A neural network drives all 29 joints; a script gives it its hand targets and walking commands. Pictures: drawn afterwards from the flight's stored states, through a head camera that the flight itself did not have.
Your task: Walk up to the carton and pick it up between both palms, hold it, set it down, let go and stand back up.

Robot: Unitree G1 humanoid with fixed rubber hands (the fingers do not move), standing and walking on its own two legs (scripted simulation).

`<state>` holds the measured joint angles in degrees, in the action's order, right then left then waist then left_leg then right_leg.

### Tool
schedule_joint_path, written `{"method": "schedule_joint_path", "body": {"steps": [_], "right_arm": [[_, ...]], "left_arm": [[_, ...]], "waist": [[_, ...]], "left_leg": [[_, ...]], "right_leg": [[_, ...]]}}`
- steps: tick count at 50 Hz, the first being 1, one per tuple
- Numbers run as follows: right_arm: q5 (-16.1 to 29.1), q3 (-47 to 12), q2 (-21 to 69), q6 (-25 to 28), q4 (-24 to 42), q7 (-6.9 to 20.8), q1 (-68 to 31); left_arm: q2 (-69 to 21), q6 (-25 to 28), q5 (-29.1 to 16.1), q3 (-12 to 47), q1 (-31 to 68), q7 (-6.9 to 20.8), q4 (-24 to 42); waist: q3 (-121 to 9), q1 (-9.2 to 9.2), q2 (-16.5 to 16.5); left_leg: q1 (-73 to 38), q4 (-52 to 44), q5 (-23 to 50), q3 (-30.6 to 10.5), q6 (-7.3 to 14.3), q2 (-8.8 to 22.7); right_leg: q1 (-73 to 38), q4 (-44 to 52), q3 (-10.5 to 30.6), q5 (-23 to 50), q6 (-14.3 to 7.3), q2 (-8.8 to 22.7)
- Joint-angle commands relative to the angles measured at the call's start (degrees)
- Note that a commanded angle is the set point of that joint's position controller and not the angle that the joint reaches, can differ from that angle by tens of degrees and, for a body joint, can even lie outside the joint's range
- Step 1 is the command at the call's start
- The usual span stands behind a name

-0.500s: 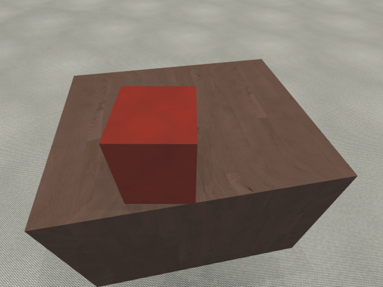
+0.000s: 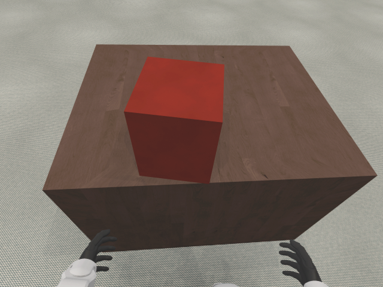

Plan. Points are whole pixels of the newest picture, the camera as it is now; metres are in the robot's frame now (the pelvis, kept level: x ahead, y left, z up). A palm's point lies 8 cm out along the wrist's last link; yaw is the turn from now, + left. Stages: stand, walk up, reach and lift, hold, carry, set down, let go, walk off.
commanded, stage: reach and lift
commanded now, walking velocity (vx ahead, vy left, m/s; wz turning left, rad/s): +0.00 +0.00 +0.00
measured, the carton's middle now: (179, 122) +0.52 +0.01 +0.02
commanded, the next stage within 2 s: none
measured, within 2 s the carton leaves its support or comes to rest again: neither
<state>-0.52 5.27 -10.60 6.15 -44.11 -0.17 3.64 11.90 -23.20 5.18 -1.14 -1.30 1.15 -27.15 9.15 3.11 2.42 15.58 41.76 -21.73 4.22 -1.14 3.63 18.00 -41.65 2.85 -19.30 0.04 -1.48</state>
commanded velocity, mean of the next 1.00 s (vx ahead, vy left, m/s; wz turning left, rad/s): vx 0.00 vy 0.00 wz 0.00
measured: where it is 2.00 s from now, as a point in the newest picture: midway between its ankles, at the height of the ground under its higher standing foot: outside the picture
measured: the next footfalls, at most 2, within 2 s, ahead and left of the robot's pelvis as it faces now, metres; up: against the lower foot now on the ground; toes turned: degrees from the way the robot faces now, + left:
none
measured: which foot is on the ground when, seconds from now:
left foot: down 0.00-1.00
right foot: down 0.00-1.00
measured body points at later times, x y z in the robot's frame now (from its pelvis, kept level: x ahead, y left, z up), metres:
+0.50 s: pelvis +0.01 +0.01 +0.02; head +0.01 +0.01 +0.47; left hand +0.23 +0.23 -0.05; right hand +0.17 -0.22 -0.06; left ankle +0.01 +0.13 -0.71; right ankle +0.04 -0.12 -0.71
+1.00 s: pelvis +0.04 +0.02 +0.02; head +0.04 +0.03 +0.47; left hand +0.26 +0.24 -0.03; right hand +0.25 -0.18 -0.03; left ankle +0.01 +0.13 -0.71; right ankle +0.04 -0.12 -0.71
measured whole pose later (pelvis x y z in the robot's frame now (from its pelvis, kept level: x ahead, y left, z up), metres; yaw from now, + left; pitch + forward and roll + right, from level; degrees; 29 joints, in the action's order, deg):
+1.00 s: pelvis +0.04 +0.02 +0.02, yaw +3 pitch -4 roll -1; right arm 6.5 2.7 -4.4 24.8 -44.9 -4.5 5.4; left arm 14.6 16.3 -8.7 3.6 -4.0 2.9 -38.6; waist 2.6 1.1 0.3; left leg 7.7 30.1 -18.8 2.0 -0.3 2.2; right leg 7.0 -26.0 0.4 -15.3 1.1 -0.1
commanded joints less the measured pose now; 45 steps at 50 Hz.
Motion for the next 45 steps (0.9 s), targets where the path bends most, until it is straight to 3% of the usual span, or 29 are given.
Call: {"method": "schedule_joint_path", "body": {"steps": [1,6,9,12,13,14,16,17,23,25,26,28,35,37,45], "right_arm": [[-1.43,2.31,-5.32,2.19,5.97,-1.01,1.35],[-1.81,2.53,-3.57,3.22,9.42,-1.12,2.34],[-2.92,2.95,-2.56,4.48,14.51,-1.38,2.76],[-3.04,2.37,-1.82,5.26,14.17,-1.19,3.85],[-3.21,2.33,-1.75,5.56,14.83,-1.16,3.44],[-3.16,2.64,-1.66,5.71,14.67,-1.35,3.67],[-3.05,1.51,-0.38,5.87,16.52,-1.85,2.98],[-2.27,1.48,-0.48,5.98,15.08,-1.76,3.57],[-0.4,0.17,0.36,8.16,15.47,-1.98,2.0],[0.02,0.31,0.43,8.68,14.61,-2.21,0.84],[0.14,0.03,0.63,8.94,13.48,-2.37,0.84],[0.86,0.01,0.29,10.34,12.54,-2.54,1.03],[2.79,-0.13,-0.05,13.95,10.51,-3.31,-0.63],[3.7,-0.08,0.24,15.14,10.03,-3.33,-1.46],[6.89,-1.78,0.91,20.36,8.1,-4.29,-4.02]], "left_arm": [[9.42,4.17,-1.05,-2.44,6.69,-1.39,6.49],[9.52,8.69,-3.9,-0.99,6.44,-2.32,5.78],[10.33,11.74,-6.64,-0.71,5.97,-2.33,5.81],[9.88,14.65,-7.51,-0.19,4.84,-2.28,4.16],[10.09,15.68,-7.96,-0.32,4.99,-2.22,2.89],[10.96,16.51,-7.99,-0.71,5.21,-2.28,2.7],[10.99,17.74,-9.5,-0.37,5.69,-1.7,0.72],[10.06,18.29,-9.49,0.33,5.34,-1.67,0.12],[10.49,23.53,-10.52,0.0,6.6,-1.36,-1.74],[10.2,24.97,-10.55,0.0,7.83,-1.18,-2.16],[9.92,25.58,-10.74,-0.02,7.48,-0.87,-3.85],[9.68,27.4,-10.37,0.16,7.01,-0.77,-3.71],[9.22,32.37,-10.69,0.33,5.71,-0.09,-3.25],[9.17,34.02,-10.82,0.47,6.43,0.01,-2.62],[9.3,40.82,-13.58,2.04,6.22,1.52,-3.18]], "waist": [[-11.02,0.76,-2.74],[-11.25,0.66,-5.07],[-12.36,0.89,-2.3],[-10.62,0.09,-4.06],[-10.59,0.03,-2.76],[-10.58,-0.21,-3.59],[-10.51,-0.65,-0.81],[-10.21,-0.7,-2.77],[-11.49,-2.07,-2.73],[-11.41,-2.03,-2.97],[-11.11,-1.51,-1.43],[-11.64,-1.71,-3.21],[-13.64,-1.53,-3.8],[-12.81,-1.77,-5.28],[-16.23,-1.53,-3.82]], "left_leg": [[-10.16,-9.38,3.29,1.9,0.7,-2.28],[-9.51,-14.4,3.54,1.84,0.68,-1.8],[-9.2,-15.93,3.65,2.28,0.85,-2.34],[-9.78,-18.22,7.01,2.03,0.3,-2.3],[-9.73,-18.52,5.98,2.15,0.47,-2.43],[-9.94,-18.78,5.23,2.18,0.45,-2.52],[-8.81,-19.49,3.83,2.52,1.04,-2.83],[-9.95,-20.02,5.9,2.08,0.39,-2.58],[-9.81,-20.01,7.11,1.84,0.12,-2.86],[-8.47,-20.27,6.52,1.58,-0.04,-2.8],[-8.53,-19.77,7.0,1.53,0.17,-2.87],[-9.89,-19.5,9.27,1.1,-0.29,-2.94],[-12.71,-18.17,16.95,0.01,-1.79,-3.09],[-12.75,-18.1,19.47,-0.57,-2.29,-3.15],[-11.82,-15.54,25.36,-2.26,-2.7,-3.39]], "right_leg": [[4.14,11.9,-3.39,9.95,-1.21,0.19],[-1.31,13.9,-3.68,9.42,-1.35,-0.37],[-2.65,15.4,-3.35,9.39,-0.69,-0.26],[-4.35,16.89,-3.29,10.51,-1.32,-0.51],[-4.31,17.7,-3.09,9.2,-1.34,-0.45],[-4.6,17.95,-2.87,8.64,-1.26,-0.28],[-5.41,18.76,-2.28,7.9,-0.83,0.41],[-5.27,18.84,-2.64,8.98,-1.2,0.16],[-6.27,20.1,-1.91,8.38,-1.54,0.5],[-7.01,19.83,-2.02,8.14,-1.57,0.38],[-6.84,19.86,-1.76,8.98,-1.52,0.58],[-7.1,19.78,-1.81,10.36,-1.61,0.65],[-8.99,20.38,-2.06,15.31,-1.89,0.04],[-9.34,20.61,-1.96,17.16,-2.15,0.12],[-11.81,19.09,-1.83,23.93,-1.43,0.2]]}}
